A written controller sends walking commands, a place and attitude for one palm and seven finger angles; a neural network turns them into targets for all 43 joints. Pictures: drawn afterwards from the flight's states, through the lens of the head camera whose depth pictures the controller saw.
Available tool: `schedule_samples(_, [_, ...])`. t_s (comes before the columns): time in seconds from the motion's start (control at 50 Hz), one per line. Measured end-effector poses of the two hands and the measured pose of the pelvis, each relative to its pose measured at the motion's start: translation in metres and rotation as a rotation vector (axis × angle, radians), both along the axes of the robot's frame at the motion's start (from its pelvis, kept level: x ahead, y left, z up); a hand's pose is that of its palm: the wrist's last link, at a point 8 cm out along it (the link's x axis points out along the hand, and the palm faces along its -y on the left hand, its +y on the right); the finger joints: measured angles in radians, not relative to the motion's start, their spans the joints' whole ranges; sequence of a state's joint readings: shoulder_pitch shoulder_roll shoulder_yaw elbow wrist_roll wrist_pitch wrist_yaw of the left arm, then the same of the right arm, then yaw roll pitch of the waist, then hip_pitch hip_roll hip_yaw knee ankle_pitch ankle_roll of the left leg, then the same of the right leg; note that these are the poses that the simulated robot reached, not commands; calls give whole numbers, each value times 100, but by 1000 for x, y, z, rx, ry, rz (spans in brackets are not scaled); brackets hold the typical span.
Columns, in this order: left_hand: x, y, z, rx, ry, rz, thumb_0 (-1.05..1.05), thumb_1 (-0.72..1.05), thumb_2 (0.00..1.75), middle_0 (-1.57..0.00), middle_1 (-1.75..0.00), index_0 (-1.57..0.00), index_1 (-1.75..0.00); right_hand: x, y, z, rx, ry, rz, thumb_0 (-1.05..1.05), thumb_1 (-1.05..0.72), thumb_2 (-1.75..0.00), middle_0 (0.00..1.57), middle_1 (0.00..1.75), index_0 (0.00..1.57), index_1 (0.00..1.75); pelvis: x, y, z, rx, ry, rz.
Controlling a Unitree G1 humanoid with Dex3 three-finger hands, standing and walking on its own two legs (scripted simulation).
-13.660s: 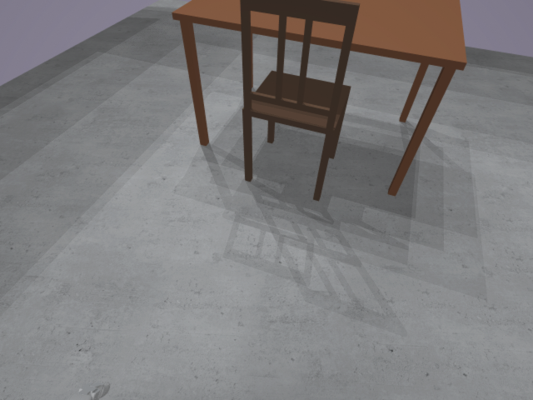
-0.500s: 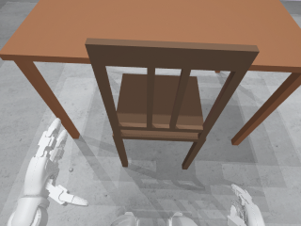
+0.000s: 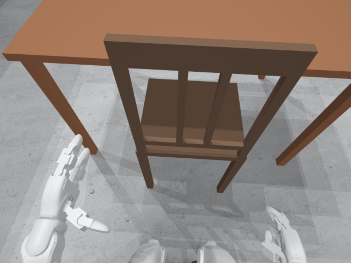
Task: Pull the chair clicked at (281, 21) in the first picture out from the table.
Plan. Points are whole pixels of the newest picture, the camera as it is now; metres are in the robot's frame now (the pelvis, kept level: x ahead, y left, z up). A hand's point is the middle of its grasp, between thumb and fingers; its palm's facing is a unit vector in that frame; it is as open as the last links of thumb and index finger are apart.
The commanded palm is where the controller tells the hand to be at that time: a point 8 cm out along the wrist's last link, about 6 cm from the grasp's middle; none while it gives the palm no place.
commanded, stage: aim the fingers beside a spindle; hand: left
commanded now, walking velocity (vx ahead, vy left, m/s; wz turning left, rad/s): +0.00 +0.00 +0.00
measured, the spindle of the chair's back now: (180, 112) +0.50 +0.02 -0.01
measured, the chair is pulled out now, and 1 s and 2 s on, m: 0.00 0.00 0.00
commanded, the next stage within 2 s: none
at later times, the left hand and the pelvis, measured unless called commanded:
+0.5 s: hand (110, 180) +0.28 +0.16 +0.02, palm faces -0.01 -1.00 -0.02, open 17.0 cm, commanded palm +0.27 +0.22 +0.01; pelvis -0.01 +0.00 -0.01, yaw -1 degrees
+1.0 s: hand (123, 164) +0.33 +0.15 -0.01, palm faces +0.00 -1.00 -0.03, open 17.0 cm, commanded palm +0.31 +0.20 -0.01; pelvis -0.01 -0.01 -0.03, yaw -1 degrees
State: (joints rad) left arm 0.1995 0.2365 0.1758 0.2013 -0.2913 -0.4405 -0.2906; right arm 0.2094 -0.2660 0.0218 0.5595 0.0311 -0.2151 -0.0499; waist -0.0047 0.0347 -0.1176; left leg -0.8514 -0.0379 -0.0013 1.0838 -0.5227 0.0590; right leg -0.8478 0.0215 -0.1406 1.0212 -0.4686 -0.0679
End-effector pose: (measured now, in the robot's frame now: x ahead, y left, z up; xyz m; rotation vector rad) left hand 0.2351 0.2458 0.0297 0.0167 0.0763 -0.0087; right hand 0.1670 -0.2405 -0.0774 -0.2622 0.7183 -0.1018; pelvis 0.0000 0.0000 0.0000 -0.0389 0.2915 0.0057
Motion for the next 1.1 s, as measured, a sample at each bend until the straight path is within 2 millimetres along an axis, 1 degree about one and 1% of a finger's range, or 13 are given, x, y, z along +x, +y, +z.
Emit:
schedule_samples(0.1, [11, -13, 5, 0, -51, -33, -2, -50, 30, -6, -8, -6, -8, -6, 1, -3, -4, 13, -5, 1, -90, -90, 20, 30, 21, 30, -1, 3, -2, 0, 8, -4])
schedule_samples(0.14, [16, -13, 5, 3, -65, -21, -2, -50, 30, -6, -8, -6, -8, -8, 2, -5, -1, 24, -6, 1, -90, -90, 20, 30, 21, 30, -1, 3, -3, 2, 13, -7])
schedule_samples(0.2, [22, -11, 0, 4, -54, 3, -1, -50, 30, -6, -8, -6, -8, -12, 2, -9, 5, 44, -8, 1, -90, -90, 20, 30, 21, 30, -2, 4, -5, 5, 20, -11])
schedule_samples(0.3, [23, -16, -7, 2, -23, -4, -1, -50, 30, -6, -8, -6, -8, -18, 4, -15, 14, 66, -16, 1, -90, -90, 20, 30, 21, 30, -4, 5, -7, 4, 25, -13])
schedule_samples(0.4, [22, -26, -3, 6, -59, -19, -2, -50, 30, -6, -8, -6, -8, -21, 5, -19, 18, 75, -13, 1, -90, -90, 20, 30, 21, 30, -5, 6, -9, 5, 27, -13])
schedule_samples(0.48, [28, -29, -9, 5, -71, -6, -1, -50, 30, -6, -8, -6, -8, -22, 5, -25, 20, 86, -7, 1, -90, -90, 20, 30, 21, 30, -8, 4, -13, 8, 34, -14])
schedule_samples(0.6, [38, -32, -21, 9, -47, -1, -1, -50, 30, -6, -8, -6, -8, -23, 2, -32, 18, 100, -7, 1, -90, -90, 20, 30, 21, 30, -13, 1, -19, 9, 41, -13])
schedule_samples(0.76, [59, -38, -20, 9, -80, -5, -2, -50, 30, -6, -8, -6, -8, -30, -5, -38, 14, 129, -19, 1, -90, -90, 20, 30, 21, 30, -14, -3, -21, 10, 55, -15])
schedule_samples(0.84, [67, -41, -28, 5, -48, -7, -1, -50, 30, -6, -8, -6, -8, -35, -9, -41, 15, 150, -31, 1, -90, -90, 20, 30, 21, 30, -13, -4, -23, 14, 65, -20])
schedule_samples(0.92, [71, -44, -35, 5, -27, -5, -1, -50, 30, -6, -8, -6, -8, -40, -13, -44, 12, 170, -44, 1, -90, -90, 20, 30, 21, 30, -11, -5, -24, 15, 73, -24])
schedule_samples(1.04, [81, -45, -34, 12, -67, 7, -2, -50, 30, -6, -8, -6, -8, -47, -16, -50, 5, 203, -51, 1, -91, -90, 20, 30, 21, 30, -10, -5, -27, 14, 84, -24])
schedule_samples(1.1, [87, -49, -34, 10, -77, -3, -2, -50, 30, -6, -8, -6, -8, -49, -17, -54, 9, 218, -53, 1, -91, -90, 20, 30, 21, 30, -10, -5, -29, 15, 91, -23])
